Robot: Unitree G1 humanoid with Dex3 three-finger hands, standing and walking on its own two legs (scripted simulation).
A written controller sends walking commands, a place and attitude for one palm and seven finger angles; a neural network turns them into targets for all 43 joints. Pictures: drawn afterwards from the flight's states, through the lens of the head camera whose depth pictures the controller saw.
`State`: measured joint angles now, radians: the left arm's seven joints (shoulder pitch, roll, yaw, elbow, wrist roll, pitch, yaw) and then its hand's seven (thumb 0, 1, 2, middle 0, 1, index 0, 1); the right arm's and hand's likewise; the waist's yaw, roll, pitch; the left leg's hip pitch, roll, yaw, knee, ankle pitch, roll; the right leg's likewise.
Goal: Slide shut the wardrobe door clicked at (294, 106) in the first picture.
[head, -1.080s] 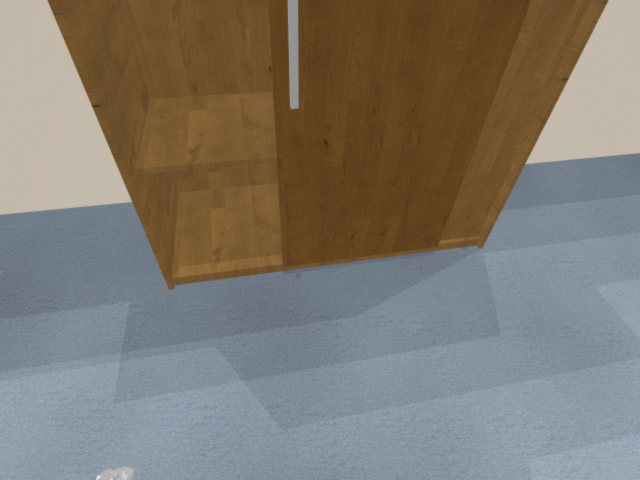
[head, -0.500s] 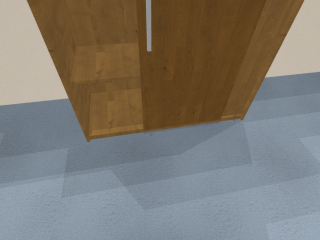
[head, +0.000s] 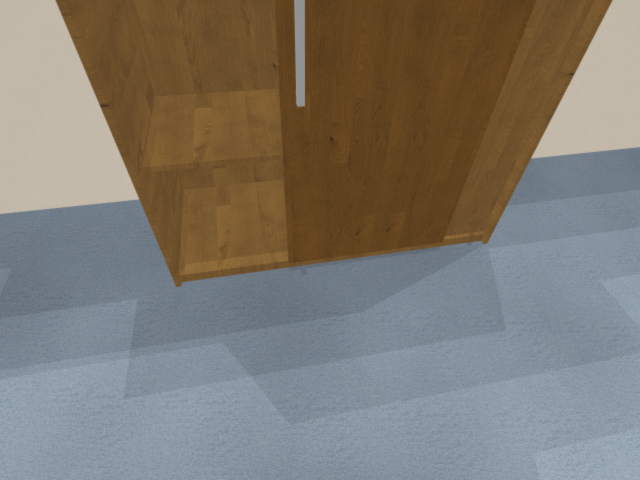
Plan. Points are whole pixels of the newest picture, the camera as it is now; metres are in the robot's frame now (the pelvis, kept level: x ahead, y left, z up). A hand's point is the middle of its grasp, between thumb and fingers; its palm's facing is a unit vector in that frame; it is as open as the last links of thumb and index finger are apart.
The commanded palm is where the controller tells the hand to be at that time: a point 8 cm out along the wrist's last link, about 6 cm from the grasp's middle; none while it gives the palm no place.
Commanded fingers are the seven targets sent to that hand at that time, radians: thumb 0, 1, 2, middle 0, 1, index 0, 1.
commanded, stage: look at it before walking up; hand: right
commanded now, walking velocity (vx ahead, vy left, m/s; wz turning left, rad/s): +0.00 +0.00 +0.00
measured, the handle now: (298, 45) +1.00 +0.11 +0.12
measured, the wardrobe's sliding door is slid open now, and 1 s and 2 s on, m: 0.43 0.43 0.43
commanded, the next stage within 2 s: walk to a spot facing it in 0.36 s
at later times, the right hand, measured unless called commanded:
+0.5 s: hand out of the picture +0.08 -0.25 -0.16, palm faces -0.02 +0.94 -0.34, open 7.4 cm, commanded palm none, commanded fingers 0.00 -0.90 -0.90 0.20 0.30 0.20 0.30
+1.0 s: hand out of the picture +0.17 -0.16 -0.19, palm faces -0.10 +0.97 -0.21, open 7.4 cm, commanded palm none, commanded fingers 0.00 -0.90 -0.90 0.20 0.30 0.20 0.30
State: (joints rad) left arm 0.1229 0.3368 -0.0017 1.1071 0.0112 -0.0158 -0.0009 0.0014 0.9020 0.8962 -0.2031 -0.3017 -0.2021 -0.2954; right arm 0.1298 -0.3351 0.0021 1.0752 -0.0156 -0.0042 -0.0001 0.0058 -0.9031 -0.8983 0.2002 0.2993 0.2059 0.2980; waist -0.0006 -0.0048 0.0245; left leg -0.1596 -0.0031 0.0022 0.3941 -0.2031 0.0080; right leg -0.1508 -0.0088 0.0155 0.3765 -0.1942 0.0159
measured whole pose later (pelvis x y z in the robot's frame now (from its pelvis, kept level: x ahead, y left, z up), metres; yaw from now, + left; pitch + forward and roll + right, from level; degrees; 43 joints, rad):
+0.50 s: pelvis +0.01 +0.00 +0.00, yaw +0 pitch -1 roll +0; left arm 0.11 0.33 -0.01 1.11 0.01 -0.01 0.00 0.00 0.90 0.90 -0.20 -0.30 -0.20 -0.30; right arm 0.14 -0.34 0.00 1.09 -0.01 0.00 0.00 0.01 -0.90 -0.90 0.20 0.30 0.21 0.30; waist 0.00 0.00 0.03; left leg -0.14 0.00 0.00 0.37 -0.20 0.00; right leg -0.14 -0.01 0.01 0.36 -0.20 0.01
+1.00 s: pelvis +0.13 +0.02 -0.03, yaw +8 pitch -1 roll +1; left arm 0.39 0.18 0.02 1.18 0.01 -0.02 0.01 0.00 0.90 0.90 -0.20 -0.30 -0.20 -0.30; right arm 0.28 -0.17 -0.04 1.03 -0.02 -0.05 0.01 0.01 -0.91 -0.90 0.20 0.30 0.20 0.30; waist 0.00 -0.03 0.08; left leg -0.31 -0.01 0.11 0.67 -0.32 0.06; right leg -0.22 -0.09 -0.07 0.98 -0.51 0.01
